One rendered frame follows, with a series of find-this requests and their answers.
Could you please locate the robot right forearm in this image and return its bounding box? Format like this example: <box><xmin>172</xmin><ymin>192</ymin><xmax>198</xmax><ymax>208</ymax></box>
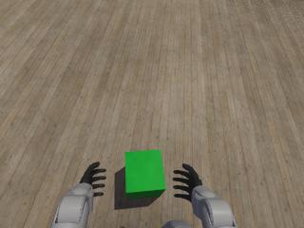
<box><xmin>191</xmin><ymin>185</ymin><xmax>238</xmax><ymax>228</ymax></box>

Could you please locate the robot left forearm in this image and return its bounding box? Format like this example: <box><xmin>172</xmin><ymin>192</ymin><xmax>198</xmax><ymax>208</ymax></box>
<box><xmin>50</xmin><ymin>182</ymin><xmax>94</xmax><ymax>228</ymax></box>

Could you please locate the carton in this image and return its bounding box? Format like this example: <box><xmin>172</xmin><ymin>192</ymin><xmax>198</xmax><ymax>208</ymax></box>
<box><xmin>124</xmin><ymin>149</ymin><xmax>166</xmax><ymax>200</ymax></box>

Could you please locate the right robot hand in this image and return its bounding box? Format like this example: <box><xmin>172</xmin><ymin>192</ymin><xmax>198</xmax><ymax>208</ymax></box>
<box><xmin>172</xmin><ymin>163</ymin><xmax>202</xmax><ymax>203</ymax></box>

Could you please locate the left robot hand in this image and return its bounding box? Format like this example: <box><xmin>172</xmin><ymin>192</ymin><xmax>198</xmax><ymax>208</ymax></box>
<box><xmin>80</xmin><ymin>161</ymin><xmax>106</xmax><ymax>197</ymax></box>

